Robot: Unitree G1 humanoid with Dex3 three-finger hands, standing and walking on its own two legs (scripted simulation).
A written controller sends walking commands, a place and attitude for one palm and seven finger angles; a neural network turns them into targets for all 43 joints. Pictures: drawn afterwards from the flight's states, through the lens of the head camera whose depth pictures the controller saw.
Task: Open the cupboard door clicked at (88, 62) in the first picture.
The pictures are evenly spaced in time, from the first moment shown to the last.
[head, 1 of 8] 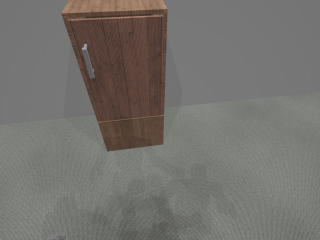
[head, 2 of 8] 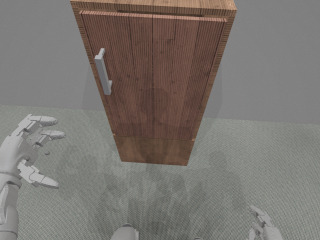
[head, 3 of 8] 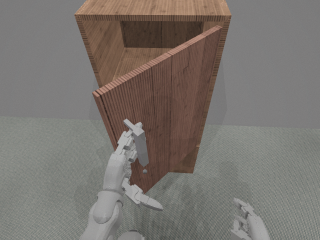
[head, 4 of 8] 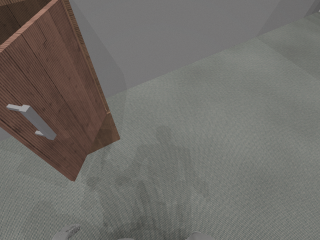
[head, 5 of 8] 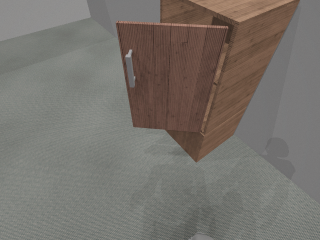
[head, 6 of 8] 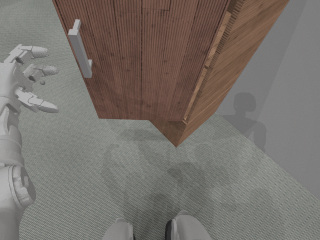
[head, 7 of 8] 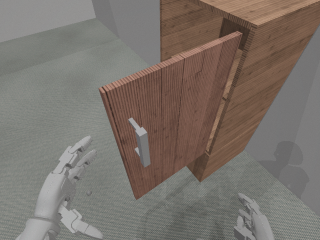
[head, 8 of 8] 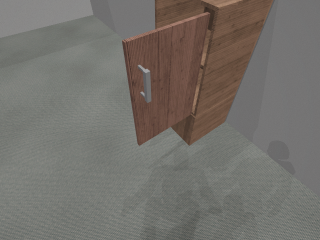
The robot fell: no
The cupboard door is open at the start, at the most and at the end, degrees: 0 92 91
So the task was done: yes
